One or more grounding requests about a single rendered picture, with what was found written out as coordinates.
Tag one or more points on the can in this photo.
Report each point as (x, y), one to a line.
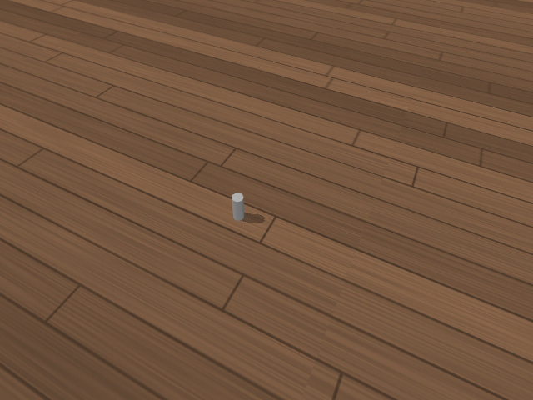
(238, 206)

